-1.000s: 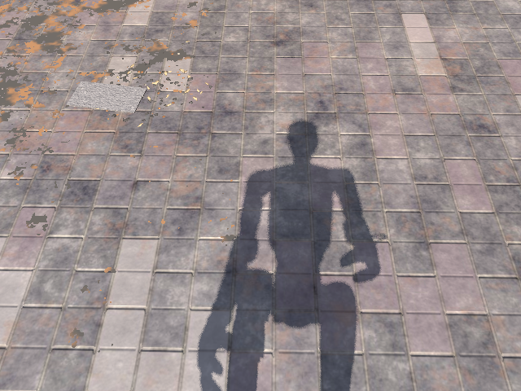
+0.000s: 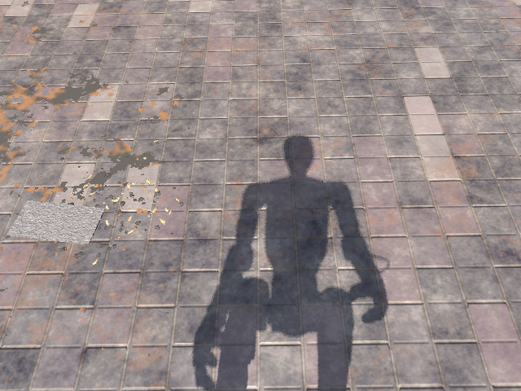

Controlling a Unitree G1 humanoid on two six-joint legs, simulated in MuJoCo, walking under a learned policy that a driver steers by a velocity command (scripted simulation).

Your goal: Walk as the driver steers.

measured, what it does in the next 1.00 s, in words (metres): walks ahead, turning left: left foot, then right foot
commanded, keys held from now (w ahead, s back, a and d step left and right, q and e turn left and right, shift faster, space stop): w+q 1.00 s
